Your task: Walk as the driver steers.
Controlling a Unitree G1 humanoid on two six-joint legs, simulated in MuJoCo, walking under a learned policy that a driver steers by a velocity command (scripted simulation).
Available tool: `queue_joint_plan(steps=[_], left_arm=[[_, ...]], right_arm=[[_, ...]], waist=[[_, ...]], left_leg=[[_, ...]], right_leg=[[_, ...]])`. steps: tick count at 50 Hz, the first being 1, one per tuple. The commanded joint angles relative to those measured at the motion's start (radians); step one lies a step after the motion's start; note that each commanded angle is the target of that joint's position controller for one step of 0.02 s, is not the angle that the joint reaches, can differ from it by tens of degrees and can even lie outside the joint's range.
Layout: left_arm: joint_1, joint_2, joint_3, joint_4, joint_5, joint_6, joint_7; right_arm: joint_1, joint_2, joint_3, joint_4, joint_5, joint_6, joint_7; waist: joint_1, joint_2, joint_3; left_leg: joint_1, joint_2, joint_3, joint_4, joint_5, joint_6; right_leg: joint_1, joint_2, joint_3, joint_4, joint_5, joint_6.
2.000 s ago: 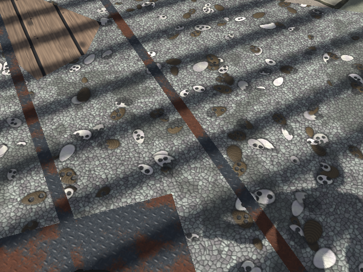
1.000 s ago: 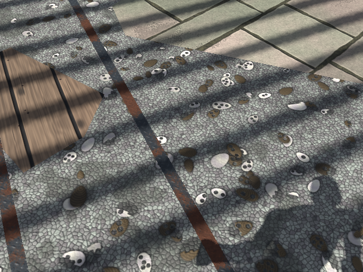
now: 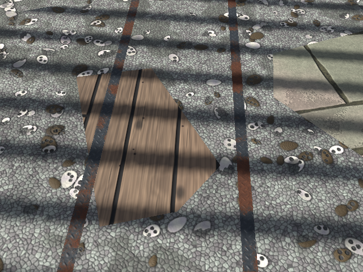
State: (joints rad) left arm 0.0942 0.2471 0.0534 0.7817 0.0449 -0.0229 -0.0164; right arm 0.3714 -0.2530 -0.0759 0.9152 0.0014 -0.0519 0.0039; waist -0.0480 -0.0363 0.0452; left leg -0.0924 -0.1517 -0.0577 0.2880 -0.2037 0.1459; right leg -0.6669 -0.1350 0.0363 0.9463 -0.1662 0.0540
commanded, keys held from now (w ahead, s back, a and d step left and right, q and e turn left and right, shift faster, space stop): w+e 1.00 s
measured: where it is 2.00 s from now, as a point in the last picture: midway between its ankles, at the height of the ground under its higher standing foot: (254, 155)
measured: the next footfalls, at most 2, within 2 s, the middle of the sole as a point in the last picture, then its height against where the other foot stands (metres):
right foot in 0.26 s outside the picture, level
left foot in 0.78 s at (168, 228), level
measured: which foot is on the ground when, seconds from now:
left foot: down 0.00-0.28, up 0.30-0.76, down 0.78-1.00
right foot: up 0.00-0.24, down 0.26-0.80, up 0.82-1.00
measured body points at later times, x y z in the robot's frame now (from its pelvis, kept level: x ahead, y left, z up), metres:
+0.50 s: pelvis +0.29 -0.06 +0.00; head +0.31 -0.08 +0.45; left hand +0.33 +0.21 -0.13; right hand +0.40 -0.32 -0.12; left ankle +0.36 +0.09 -0.67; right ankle +0.29 -0.11 -0.74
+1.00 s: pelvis +0.56 -0.06 +0.00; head +0.59 -0.05 +0.45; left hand +0.77 +0.16 -0.12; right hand +0.53 -0.34 -0.10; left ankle +0.59 +0.03 -0.74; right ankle +0.50 -0.17 -0.66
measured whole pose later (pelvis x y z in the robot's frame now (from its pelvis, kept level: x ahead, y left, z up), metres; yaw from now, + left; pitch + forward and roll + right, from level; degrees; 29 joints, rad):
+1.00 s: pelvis +0.56 -0.06 +0.00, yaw -24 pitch +1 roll +1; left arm 0.26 0.32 0.07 0.76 0.03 0.00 -0.05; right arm 0.28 -0.26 -0.03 0.77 -0.02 -0.09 -0.01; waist 0.00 -0.06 0.02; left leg -0.18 -0.02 0.09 0.35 -0.19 0.04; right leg -0.55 0.00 0.03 1.12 -0.29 -0.04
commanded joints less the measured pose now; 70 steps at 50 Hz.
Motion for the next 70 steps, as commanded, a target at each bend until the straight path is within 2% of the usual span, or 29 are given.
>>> queue_joint_plan(steps=[1,7,10,12,13,14,15,16,17,19,24,33,36,38,39,40,41,42,43,44,47,55,60,64,65,66,67,68,70], left_arm=[[-0.062,0.067,0.009,-0.078,-0.002,-0.003,-0.005],[-0.193,0.057,-0.014,-0.125,-0.018,-0.022,-0.021],[-0.079,0.09,-0.003,-0.099,-0.024,-0.03,-0.015],[0.171,0.125,0.018,-0.017,-0.026,-0.038,0.002],[0.326,0.158,0.03,0.023,-0.01,-0.043,0.012],[0.405,0.282,0.063,0.029,0.01,-0.043,0.015],[0.332,0.236,0.058,0.039,-0.034,-0.025,-0.002],[0.222,0.193,0.049,0.015,-0.048,-0.021,-0.009],[0.174,0.137,0.036,0.004,-0.043,-0.021,-0.012],[0.174,0.11,0.025,0.024,-0.038,-0.028,-0.004],[0.25,0.159,0.039,0.045,-0.048,-0.046,0.002],[0.406,0.174,0.052,0.049,-0.035,-0.028,0.017],[0.357,0.194,0.059,0.022,-0.027,-0.026,0.027],[0.298,0.208,0.061,0.003,-0.032,-0.033,0.021],[0.296,0.173,0.051,-0.009,-0.045,-0.042,0.01],[0.333,0.082,0.028,-0.042,-0.07,-0.049,0.01],[0.404,0.105,0.028,-0.07,-0.057,-0.04,0.012],[0.381,0.152,0.034,-0.03,-0.029,-0.021,0.018],[0.305,0.146,0.033,-0.03,-0.02,-0.016,0.005],[0.279,0.124,0.03,-0.037,-0.021,-0.012,-0.005],[0.261,0.113,0.029,-0.049,-0.006,0.018,-0.029],[0.021,0.077,0.007,-0.144,-0.011,0.024,-0.058],[-0.117,0.066,-0.008,-0.2,-0.006,0.018,-0.073],[-0.019,0.098,0.008,-0.187,0.006,0.014,-0.053],[0.121,0.118,0.022,-0.146,0.013,0.005,-0.042],[0.295,0.181,0.049,-0.094,0.022,0.0,-0.025],[0.278,0.311,0.079,-0.108,0.006,0.003,-0.01],[0.338,0.308,0.084,-0.129,-0.027,0.014,-0.002],[0.255,0.223,0.062,-0.09,-0.036,0.013,0.012]], right_arm=[[0.07,-0.143,-0.026,-0.045,0.0,-0.013,-0.005],[0.14,-0.123,-0.004,-0.017,-0.021,-0.026,-0.017],[0.087,-0.151,-0.004,-0.016,-0.032,-0.034,-0.027],[0.054,-0.172,-0.007,-0.015,-0.04,-0.03,-0.027],[0.043,-0.158,-0.001,-0.031,-0.034,-0.033,-0.027],[0.14,-0.074,0.016,-0.062,-0.002,-0.037,-0.017],[0.135,-0.119,0.009,-0.061,-0.028,-0.043,-0.011],[0.045,-0.129,0.011,-0.084,-0.042,-0.045,-0.007],[-0.031,-0.134,0.015,-0.103,-0.043,-0.052,-0.001],[-0.058,-0.111,0.02,-0.128,-0.048,-0.037,0.007],[-0.138,-0.076,0.038,-0.176,-0.053,0.003,0.012],[-0.441,-0.067,0.057,-0.29,-0.033,-0.007,0.02],[-0.398,-0.097,0.052,-0.294,-0.028,-0.021,0.015],[-0.223,-0.136,0.035,-0.245,-0.027,-0.036,-0.001],[-0.097,-0.191,0.018,-0.227,-0.043,-0.049,-0.017],[0.028,-0.27,-0.001,-0.23,-0.067,-0.046,-0.034],[-0.007,-0.308,-0.016,-0.223,-0.054,-0.025,-0.031],[-0.071,-0.205,-0.001,-0.237,-0.046,-0.016,-0.025],[-0.115,-0.123,0.02,-0.242,-0.038,-0.017,-0.019],[-0.138,-0.098,0.028,-0.237,-0.04,-0.019,-0.016],[-0.101,-0.105,0.025,-0.203,-0.027,-0.044,-0.013],[-0.031,-0.125,0.01,-0.149,-0.02,-0.052,-0.003],[0.033,-0.16,-0.001,-0.113,-0.02,-0.04,-0.012],[0.058,-0.212,-0.011,-0.088,-0.024,-0.011,-0.024],[0.05,-0.22,-0.01,-0.092,-0.019,-0.003,-0.025],[0.043,-0.202,-0.004,-0.117,-0.022,-0.002,-0.024],[0.082,-0.07,0.026,-0.198,-0.022,-0.008,0.0],[-0.043,-0.154,0.009,-0.226,-0.034,-0.014,0.001],[-0.104,-0.132,0.021,-0.243,-0.018,-0.032,0.003]], waist=[[-0.006,0.09,-0.011],[-0.059,0.113,0.024],[0.018,0.132,-0.007],[0.133,0.112,-0.125],[0.198,0.07,-0.21],[0.151,-0.155,-0.321],[0.109,-0.154,-0.314],[0.074,-0.062,-0.143],[0.074,0.024,-0.065],[0.027,0.037,0.001],[0.029,-0.006,-0.01],[0.145,-0.034,-0.02],[0.103,-0.053,-0.034],[0.013,-0.034,-0.102],[-0.042,0.045,-0.2],[-0.066,0.193,-0.341],[0.005,0.353,-0.364],[0.025,0.168,-0.218],[0.017,0.07,-0.112],[0.035,0.083,-0.059],[0.057,0.154,-0.047],[0.031,0.123,0.0],[-0.009,0.123,0.036],[0.048,0.149,-0.052],[0.113,0.127,-0.134],[0.188,0.048,-0.244],[0.11,-0.216,-0.335],[0.191,-0.077,-0.388],[0.117,0.015,-0.13]], left_leg=[[0.068,0.255,-0.212,-0.076,0.414,0.081],[0.203,0.293,-0.14,-0.078,0.569,0.038],[0.223,0.319,-0.079,0.014,0.871,0.004],[0.218,0.294,-0.022,0.308,1.027,-0.018],[0.061,0.266,0.006,0.546,0.809,-0.029],[-0.28,0.101,0.081,0.963,0.217,-0.089],[-0.47,0.038,0.007,1.087,-0.262,-0.085],[-0.549,0.117,-0.035,1.095,-0.186,-0.081],[-0.545,0.16,-0.026,1.035,-0.121,-0.084],[-0.478,0.207,-0.02,0.912,-0.097,-0.106],[-0.488,0.229,0.035,0.714,-0.02,-0.176],[-0.544,0.176,0.044,0.358,0.159,-0.199],[-0.403,0.15,0.022,0.252,0.085,-0.17],[-0.129,0.119,0.032,0.152,0.056,-0.134],[0.083,0.237,-0.071,0.119,0.006,-0.09],[0.335,0.507,-0.367,0.087,-0.148,-0.028],[0.359,0.623,-0.739,-0.009,-0.204,0.066],[0.232,0.587,-0.642,-0.001,-0.286,0.068],[0.112,0.519,-0.472,-0.022,-0.227,0.044],[0.03,0.466,-0.336,-0.057,-0.107,0.015],[-0.025,0.403,-0.142,-0.086,0.159,-0.007],[0.02,0.38,0.112,-0.133,0.322,-0.002],[0.102,0.41,0.196,-0.101,0.399,-0.028],[0.187,0.422,0.274,0.199,0.917,-0.054],[0.132,0.41,0.296,0.399,0.898,-0.067],[-0.066,0.386,0.302,0.678,0.629,-0.097],[-0.53,0.211,0.278,1.03,-0.305,-0.159],[-0.652,0.154,0.065,1.148,-0.338,-0.165],[-0.667,0.249,0.035,1.02,-0.15,-0.152]], right_leg=[[-0.069,0.038,-0.044,-0.101,0.105,0.003],[-0.015,0.08,-0.109,-0.325,0.165,-0.08],[0.175,0.143,-0.123,-0.396,0.057,-0.149],[0.426,0.206,-0.136,-0.464,0.032,-0.194],[0.66,0.106,-0.02,-0.472,0.022,-0.237],[0.931,-0.177,0.469,-0.496,0.015,-0.393],[0.931,-0.223,0.765,-0.661,-0.005,-0.444],[0.785,-0.195,0.626,-0.676,-0.129,-0.424],[0.657,-0.155,0.507,-0.704,-0.096,-0.397],[0.497,-0.062,0.365,-0.741,0.058,-0.343],[0.432,0.013,0.253,-0.78,0.184,-0.336],[0.628,0.031,0.303,-0.663,0.357,-0.271],[0.623,0.014,0.352,-0.591,0.4,-0.237],[0.551,0.06,0.343,-0.435,0.467,-0.195],[0.464,0.122,0.284,-0.228,0.369,-0.168],[0.264,0.213,0.153,0.05,-0.039,-0.139],[0.054,0.271,0.067,0.21,-0.413,-0.134],[-0.004,0.176,0.077,0.291,-0.33,-0.136],[0.009,0.148,0.068,0.27,-0.247,-0.129],[0.035,0.121,0.059,0.226,-0.203,-0.119],[0.065,0.099,0.032,0.206,-0.146,-0.097],[-0.044,0.075,-0.022,-0.015,0.1,-0.073],[0.031,0.087,-0.114,-0.253,0.086,-0.122],[0.234,0.205,-0.188,-0.34,-0.112,-0.203],[0.414,0.242,-0.181,-0.411,-0.089,-0.233],[0.686,0.154,-0.031,-0.454,-0.135,-0.278],[1.015,-0.172,0.498,-0.5,-0.143,-0.412],[1.026,-0.218,0.735,-0.625,-0.076,-0.455],[0.775,-0.143,0.438,-0.644,0.156,-0.394]])
Keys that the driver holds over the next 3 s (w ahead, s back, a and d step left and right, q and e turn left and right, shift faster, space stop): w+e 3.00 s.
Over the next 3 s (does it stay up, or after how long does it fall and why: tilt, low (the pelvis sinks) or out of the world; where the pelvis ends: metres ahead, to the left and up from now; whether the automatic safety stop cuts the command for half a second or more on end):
stays up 1.13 -0.92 -0.01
